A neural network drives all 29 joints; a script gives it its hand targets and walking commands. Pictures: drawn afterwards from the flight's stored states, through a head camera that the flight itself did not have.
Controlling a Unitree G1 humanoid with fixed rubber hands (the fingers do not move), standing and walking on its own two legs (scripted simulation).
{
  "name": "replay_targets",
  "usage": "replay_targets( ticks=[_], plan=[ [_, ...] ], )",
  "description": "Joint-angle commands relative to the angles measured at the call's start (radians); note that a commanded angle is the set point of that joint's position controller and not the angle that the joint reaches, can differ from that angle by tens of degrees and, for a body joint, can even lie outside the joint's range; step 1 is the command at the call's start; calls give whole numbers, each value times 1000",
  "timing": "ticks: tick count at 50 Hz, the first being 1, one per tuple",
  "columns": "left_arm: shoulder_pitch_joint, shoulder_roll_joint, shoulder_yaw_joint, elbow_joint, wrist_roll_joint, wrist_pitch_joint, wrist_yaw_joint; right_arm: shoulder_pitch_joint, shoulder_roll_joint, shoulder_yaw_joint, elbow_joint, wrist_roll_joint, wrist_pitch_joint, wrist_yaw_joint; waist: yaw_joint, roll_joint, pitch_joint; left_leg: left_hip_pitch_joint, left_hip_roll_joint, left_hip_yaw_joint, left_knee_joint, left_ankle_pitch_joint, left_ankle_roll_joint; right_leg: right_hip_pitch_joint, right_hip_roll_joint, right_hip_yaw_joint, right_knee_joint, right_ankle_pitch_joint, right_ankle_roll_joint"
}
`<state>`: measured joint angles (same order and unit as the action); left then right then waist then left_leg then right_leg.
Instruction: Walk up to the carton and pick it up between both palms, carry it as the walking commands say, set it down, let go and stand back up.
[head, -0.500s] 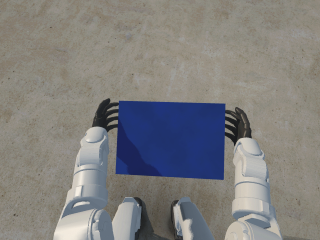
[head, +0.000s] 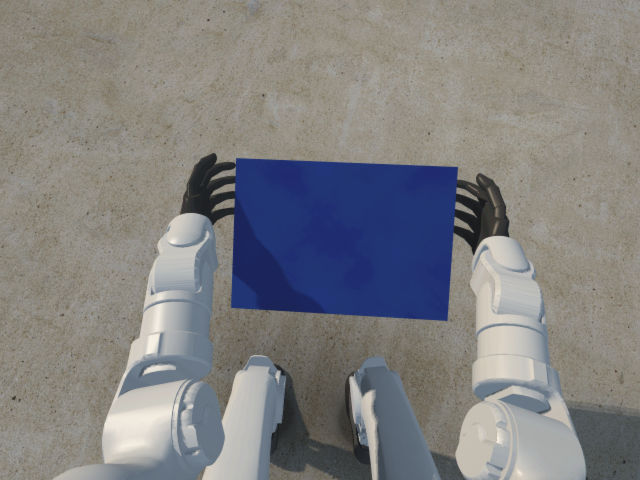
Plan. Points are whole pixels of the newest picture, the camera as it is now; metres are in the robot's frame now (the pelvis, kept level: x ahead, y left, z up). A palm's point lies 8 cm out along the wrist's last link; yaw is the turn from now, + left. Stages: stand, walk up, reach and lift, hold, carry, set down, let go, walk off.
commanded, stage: set down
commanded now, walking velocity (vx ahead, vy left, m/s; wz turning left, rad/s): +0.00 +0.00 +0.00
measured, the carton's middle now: (341, 236) +0.43 -0.04 -0.17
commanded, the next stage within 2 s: none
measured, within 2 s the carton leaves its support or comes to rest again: neither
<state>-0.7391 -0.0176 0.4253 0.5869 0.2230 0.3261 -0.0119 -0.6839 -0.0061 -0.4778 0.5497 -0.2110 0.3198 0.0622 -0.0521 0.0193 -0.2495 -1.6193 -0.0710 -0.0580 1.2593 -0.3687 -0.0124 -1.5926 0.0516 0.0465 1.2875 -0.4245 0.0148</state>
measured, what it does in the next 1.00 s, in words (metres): lowers itself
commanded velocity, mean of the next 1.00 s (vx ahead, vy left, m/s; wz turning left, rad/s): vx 0.00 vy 0.00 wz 0.00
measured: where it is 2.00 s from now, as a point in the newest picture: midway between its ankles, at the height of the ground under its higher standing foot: (315, 429)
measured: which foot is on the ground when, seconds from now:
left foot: down 0.00-1.00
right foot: down 0.00-1.00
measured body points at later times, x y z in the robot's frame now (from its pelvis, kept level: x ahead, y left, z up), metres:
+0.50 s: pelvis -0.02 +0.00 -0.08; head +0.24 -0.01 +0.29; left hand +0.47 +0.15 -0.17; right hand +0.44 -0.22 -0.17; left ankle +0.09 +0.12 -0.59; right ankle +0.06 -0.12 -0.59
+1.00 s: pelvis -0.04 +0.00 -0.15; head +0.26 -0.01 +0.18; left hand +0.48 +0.15 -0.26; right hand +0.46 -0.22 -0.26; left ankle +0.08 +0.12 -0.59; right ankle +0.06 -0.12 -0.59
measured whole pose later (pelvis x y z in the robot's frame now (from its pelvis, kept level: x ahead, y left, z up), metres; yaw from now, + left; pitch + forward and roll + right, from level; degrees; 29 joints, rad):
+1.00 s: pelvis -0.04 +0.00 -0.15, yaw -1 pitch +50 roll +0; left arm -1.06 0.09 0.43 0.73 0.12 0.28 0.09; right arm -1.03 -0.15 -0.40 0.73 -0.12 0.30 -0.02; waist -0.04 0.03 -0.17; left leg -2.20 -0.11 -0.06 1.78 -0.45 -0.04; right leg -2.17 0.10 0.04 1.81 -0.51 0.03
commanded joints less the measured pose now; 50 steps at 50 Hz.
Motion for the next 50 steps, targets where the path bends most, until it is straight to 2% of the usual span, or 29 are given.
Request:
replay_targets(
  ticks=[1,28,50],
  plan=[
    [-502,-914,-554,64,-148,-14,-280,-557,841,569,43,155,-12,287,-18,18,-791,483,-64,67,-57,193,0,346,60,-71,-90,242,-8],
    [-733,-861,-503,137,-194,-31,-213,-811,776,544,112,201,-30,234,-14,17,-893,193,-74,106,222,88,-5,91,69,-100,173,145,-1],
    [-874,-809,-488,160,-227,-50,-178,-957,725,552,119,234,-48,203,-14,16,-937,21,-74,124,418,86,-4,-62,69,-114,361,149,3]
  ],
)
